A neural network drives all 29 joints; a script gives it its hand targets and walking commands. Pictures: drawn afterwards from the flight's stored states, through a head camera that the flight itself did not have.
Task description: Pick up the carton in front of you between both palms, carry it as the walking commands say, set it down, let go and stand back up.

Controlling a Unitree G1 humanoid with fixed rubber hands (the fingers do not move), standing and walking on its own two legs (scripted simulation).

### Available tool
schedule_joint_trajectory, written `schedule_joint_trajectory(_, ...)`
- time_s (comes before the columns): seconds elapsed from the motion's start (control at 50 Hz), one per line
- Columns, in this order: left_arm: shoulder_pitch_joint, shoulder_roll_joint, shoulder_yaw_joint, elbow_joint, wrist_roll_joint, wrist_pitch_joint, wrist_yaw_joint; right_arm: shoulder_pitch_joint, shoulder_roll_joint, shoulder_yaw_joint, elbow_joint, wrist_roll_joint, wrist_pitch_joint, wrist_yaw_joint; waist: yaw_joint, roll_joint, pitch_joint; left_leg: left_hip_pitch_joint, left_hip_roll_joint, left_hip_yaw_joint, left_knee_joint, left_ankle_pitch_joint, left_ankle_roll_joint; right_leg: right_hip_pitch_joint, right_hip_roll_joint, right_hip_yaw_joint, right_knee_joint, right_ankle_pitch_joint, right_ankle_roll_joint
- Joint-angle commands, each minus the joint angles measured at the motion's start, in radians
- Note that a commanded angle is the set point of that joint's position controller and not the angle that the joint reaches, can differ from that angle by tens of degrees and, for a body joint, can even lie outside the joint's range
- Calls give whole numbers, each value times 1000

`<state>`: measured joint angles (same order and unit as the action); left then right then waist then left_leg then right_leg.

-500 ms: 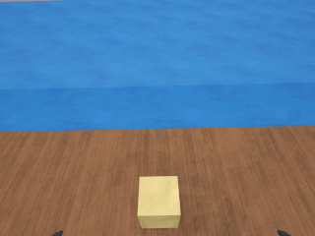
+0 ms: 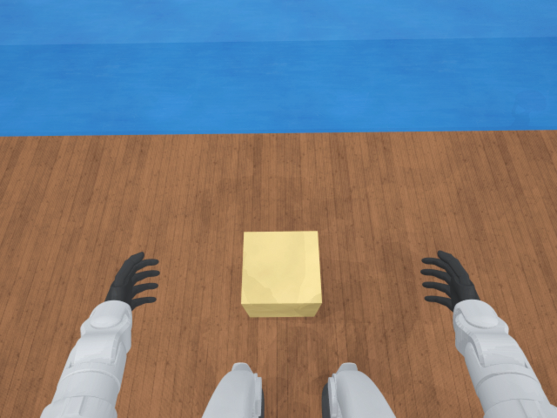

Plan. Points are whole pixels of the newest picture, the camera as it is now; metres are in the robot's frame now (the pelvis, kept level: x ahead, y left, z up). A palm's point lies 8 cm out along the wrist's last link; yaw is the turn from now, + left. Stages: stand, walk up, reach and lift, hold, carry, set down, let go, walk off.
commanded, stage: reach and lift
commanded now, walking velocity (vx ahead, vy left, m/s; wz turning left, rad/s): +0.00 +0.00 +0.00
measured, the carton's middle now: (281, 277) +0.45 +0.03 -0.59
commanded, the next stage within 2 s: none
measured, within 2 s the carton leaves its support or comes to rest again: neither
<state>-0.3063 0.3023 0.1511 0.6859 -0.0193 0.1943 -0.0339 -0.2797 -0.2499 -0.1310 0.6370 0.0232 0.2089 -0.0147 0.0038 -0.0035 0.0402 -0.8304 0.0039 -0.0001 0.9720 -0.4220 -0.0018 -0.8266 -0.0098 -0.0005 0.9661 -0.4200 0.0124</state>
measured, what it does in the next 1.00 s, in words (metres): lowers itself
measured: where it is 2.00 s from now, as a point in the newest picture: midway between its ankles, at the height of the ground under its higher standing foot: outside the picture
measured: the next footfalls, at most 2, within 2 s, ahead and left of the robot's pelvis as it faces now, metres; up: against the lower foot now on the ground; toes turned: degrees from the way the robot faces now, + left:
none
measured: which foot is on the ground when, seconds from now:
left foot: down 0.00-1.00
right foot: down 0.00-1.00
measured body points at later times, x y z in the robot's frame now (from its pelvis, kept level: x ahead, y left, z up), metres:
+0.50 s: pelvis -0.07 +0.00 -0.07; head +0.23 +0.01 +0.26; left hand +0.47 +0.22 -0.16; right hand +0.47 -0.17 -0.16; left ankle +0.02 +0.12 -0.68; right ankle +0.02 -0.13 -0.68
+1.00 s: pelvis -0.06 +0.00 -0.22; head +0.29 +0.01 +0.06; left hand +0.46 +0.22 -0.38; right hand +0.47 -0.17 -0.38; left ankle +0.02 +0.12 -0.68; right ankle +0.02 -0.13 -0.68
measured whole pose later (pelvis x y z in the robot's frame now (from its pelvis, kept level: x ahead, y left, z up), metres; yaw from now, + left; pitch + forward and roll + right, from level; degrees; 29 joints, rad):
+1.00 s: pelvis -0.06 +0.00 -0.22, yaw +0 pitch +52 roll -1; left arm -1.18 0.34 0.23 0.96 -0.10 0.06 0.05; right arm -1.16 -0.24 -0.21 0.89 0.09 0.08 -0.14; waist 0.02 -0.01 -0.02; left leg -2.12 -0.01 -0.02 1.74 -0.52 -0.01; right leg -2.11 0.01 0.02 1.73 -0.53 0.03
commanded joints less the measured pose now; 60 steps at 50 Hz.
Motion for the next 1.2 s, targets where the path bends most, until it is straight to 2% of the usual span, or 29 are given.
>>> schedule_joint_trajectory(0.0,-185,131,38,-39,-23,-13,10,-181,-111,-33,-44,22,-12,-19,3,13,-556,150,-46,-22,-10,567,-40,114,55,10,-5,525,33)
schedule_joint_trajectory(0.14,-590,161,66,21,-45,-5,19,-588,-112,-69,16,43,1,-43,9,17,-696,-3,-44,1,2,325,-33,-39,54,-9,10,281,33)
schedule_joint_trajectory(0.26,-941,182,83,129,-48,19,26,-928,-128,-100,112,45,31,-66,7,29,-809,-102,-41,21,3,97,-27,-143,55,-31,27,66,28)
schedule_joint_trajectory(0.32,-1071,182,98,196,-39,19,28,-1061,-130,-122,170,36,32,-72,8,28,-856,-152,-46,24,17,58,-26,-193,60,-36,48,31,26)
schedule_joint_trajectory(0.38,-1161,175,124,246,-16,5,28,-1156,-124,-151,218,16,17,-73,12,22,-906,-187,-52,24,35,77,-28,-227,67,-38,69,44,28)
schedule_joint_trajectory(0.42,-1187,169,147,254,8,-9,27,-1177,-118,-174,231,-9,1,-73,12,22,-973,-176,-58,25,47,136,-31,-224,74,-41,78,90,28)
schedule_joint_trajectory(0.5,-1167,148,186,222,54,-47,26,-1155,-96,-215,203,-62,-41,-70,17,24,-1106,-120,-66,23,70,335,-33,-206,91,-43,92,258,21)
schedule_joint_trajectory(0.6,-1089,78,230,198,91,-111,22,-1087,-33,-249,183,-100,-108,-57,27,18,-1076,-215,-65,6,143,522,-30,-330,91,-24,153,424,18)
schedule_joint_trajectory(0.66,-1030,45,243,205,102,-140,25,-1029,-3,-256,200,-108,-138,-57,27,13,-1043,-336,-61,-5,227,575,-30,-444,88,-14,233,477,23)
schedule_joint_trajectory(0.72,-984,30,240,222,100,-156,30,-978,6,-253,220,-110,-157,-62,26,13,-1021,-444,-60,-12,326,585,-33,-578,86,-12,334,469,30)
schedule_joint_trajectory(0.8,-988,59,211,211,60,-169,47,-991,-11,-203,195,-63,-170,-77,38,4,-1075,-524,-61,-11,469,596,-35,-696,90,-17,472,453,38)
schedule_joint_trajectory(0.92,-1081,158,94,156,-78,-165,83,-1079,-84,-91,137,54,-160,-121,27,-9,-1259,-613,-63,21,671,507,-39,-624,85,-26,690,450,39)
schedule_joint_trajectory(1.02,-1196,220,28,145,-157,-137,104,-1189,-138,-27,118,137,-126,-148,30,11,-1283,-653,-52,46,785,344,-42,-643,79,-46,801,301,35)
schedule_joint_trajectory(1.12,-1316,240,-13,251,-193,-112,118,-1317,-163,-4,215,181,-101,-155,36,7,-1106,-775,-27,47,849,125,-35,-721,62,-52,868,98,33)
schedule_joint_trajectory(1.18,-1368,243,-28,339,-198,-117,117,-1369,-173,-3,307,185,-108,-144,36,3,-992,-825,-13,37,889,57,-29,-788,53,-49,906,30,32)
